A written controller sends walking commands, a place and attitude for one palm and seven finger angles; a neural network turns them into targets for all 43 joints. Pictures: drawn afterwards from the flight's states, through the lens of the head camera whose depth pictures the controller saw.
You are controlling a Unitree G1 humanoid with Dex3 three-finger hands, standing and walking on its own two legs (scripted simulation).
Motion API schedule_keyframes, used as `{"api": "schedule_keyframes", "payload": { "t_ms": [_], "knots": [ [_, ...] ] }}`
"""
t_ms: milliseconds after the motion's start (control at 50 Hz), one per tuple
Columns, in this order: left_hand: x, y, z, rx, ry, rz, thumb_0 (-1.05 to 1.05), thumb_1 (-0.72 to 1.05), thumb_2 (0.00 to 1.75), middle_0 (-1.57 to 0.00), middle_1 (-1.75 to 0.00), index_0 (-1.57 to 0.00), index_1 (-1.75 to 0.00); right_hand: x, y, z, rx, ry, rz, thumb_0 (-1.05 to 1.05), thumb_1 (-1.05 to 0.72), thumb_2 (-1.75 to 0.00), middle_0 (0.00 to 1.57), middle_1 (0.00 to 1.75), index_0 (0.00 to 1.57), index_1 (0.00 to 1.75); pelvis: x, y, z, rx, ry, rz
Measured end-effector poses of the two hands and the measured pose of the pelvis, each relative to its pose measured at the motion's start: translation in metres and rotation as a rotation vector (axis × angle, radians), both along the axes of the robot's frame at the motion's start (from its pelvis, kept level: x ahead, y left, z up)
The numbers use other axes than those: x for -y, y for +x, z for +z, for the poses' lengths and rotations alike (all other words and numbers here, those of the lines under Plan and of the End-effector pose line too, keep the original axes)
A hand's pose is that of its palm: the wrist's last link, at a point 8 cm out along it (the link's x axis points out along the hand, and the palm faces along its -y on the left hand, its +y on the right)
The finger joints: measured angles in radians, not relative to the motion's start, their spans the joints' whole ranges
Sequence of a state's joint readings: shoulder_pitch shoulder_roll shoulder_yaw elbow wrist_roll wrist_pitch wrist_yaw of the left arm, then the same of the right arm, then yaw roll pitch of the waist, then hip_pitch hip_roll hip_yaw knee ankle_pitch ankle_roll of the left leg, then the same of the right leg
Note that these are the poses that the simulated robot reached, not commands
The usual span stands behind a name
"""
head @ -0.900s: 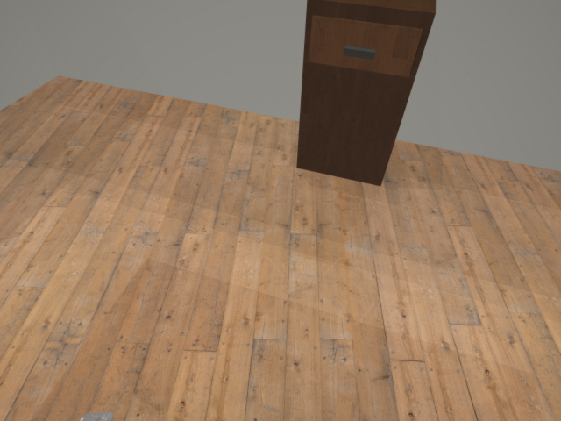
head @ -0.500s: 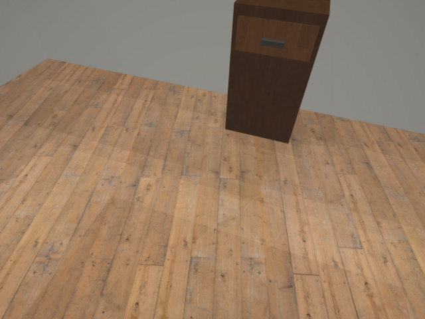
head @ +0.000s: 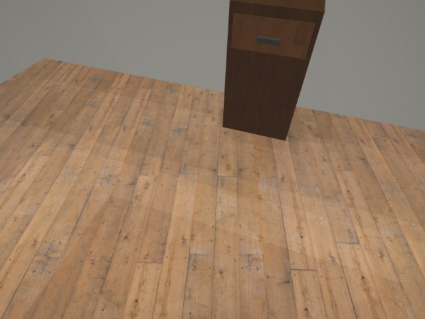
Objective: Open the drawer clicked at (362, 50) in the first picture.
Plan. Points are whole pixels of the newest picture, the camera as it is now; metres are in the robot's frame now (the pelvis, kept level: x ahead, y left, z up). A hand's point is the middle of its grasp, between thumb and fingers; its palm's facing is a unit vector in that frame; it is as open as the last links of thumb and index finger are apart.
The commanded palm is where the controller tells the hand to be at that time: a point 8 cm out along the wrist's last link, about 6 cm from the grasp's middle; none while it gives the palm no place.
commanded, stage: look at it before walking up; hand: left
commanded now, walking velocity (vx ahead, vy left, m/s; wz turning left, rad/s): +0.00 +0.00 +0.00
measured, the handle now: (269, 39) +1.46 -0.22 -0.08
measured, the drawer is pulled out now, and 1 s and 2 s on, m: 0.00 0.00 0.00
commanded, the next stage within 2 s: walk to a spot facing it in 0.54 s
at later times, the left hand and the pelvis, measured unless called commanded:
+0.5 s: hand out of the picture +0.07 +0.25 -0.16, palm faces -0.03 -0.94 -0.33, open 7.4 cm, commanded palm none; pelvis +0.01 +0.00 +0.00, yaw +0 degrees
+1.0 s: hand out of the picture +0.06 +0.18 -0.19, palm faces -0.06 -0.98 -0.21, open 7.3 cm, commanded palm none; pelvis +0.07 -0.02 -0.02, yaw -5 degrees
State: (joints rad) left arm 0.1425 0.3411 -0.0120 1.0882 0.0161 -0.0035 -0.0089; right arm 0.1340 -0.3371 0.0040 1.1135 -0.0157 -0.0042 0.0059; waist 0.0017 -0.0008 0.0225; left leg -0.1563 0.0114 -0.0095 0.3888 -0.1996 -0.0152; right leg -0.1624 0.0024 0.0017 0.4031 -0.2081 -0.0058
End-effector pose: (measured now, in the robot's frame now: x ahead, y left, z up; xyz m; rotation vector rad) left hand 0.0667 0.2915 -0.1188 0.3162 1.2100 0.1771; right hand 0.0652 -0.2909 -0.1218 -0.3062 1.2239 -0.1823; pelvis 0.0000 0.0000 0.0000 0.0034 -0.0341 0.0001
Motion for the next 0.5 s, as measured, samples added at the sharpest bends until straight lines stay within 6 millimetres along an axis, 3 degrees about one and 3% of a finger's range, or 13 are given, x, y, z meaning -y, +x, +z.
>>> {"api": "schedule_keyframes", "payload": {
  "t_ms": [500],
  "knots": [
    [-0.001, 0.003, -0.001, -0.009, -0.003, 0.005, 0.00, 0.91, 0.90, -0.20, -0.30, -0.21, -0.30, -0.002, 0.014, 0.003, 0.011, -0.004, 0.011, 0.01, -0.90, -0.89, 0.21, 0.30, 0.20, 0.30, -0.001, 0.006, 0.001, -0.004, -0.001, 0.002]
  ]
}}
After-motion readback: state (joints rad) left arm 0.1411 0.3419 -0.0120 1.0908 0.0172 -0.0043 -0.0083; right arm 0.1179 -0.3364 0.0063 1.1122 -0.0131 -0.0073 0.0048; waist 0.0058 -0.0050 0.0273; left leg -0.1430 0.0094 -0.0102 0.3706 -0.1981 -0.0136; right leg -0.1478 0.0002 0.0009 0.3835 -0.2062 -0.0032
